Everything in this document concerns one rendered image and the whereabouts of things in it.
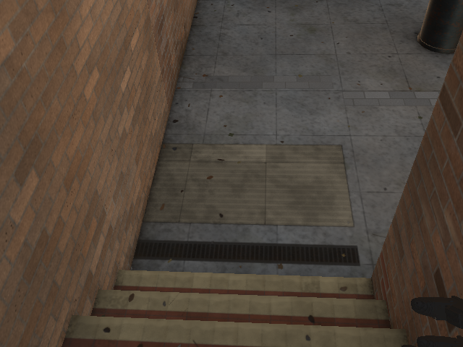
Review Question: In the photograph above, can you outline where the robot right hand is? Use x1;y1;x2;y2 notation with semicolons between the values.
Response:
402;296;463;347

